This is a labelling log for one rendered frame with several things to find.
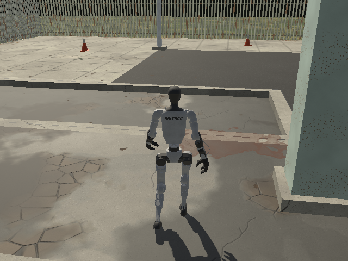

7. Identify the robot right hand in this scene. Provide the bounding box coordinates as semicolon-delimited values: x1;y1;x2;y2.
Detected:
196;158;209;174

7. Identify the robot left forearm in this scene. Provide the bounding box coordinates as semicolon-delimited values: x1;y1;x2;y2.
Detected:
146;129;154;145

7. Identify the robot right shin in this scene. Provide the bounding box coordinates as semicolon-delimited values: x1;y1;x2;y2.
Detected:
181;175;189;209

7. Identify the robot right forearm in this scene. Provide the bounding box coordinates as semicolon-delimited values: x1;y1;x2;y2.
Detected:
195;132;207;159

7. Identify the robot right upper arm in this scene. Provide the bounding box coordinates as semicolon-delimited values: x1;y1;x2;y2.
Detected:
185;109;200;140

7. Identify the robot left hand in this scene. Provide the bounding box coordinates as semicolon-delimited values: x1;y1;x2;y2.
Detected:
146;141;159;150

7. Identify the robot left upper arm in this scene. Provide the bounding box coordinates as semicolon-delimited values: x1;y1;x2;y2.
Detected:
148;109;163;138

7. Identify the right robot thigh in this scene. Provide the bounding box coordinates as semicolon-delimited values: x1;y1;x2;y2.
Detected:
180;151;192;184

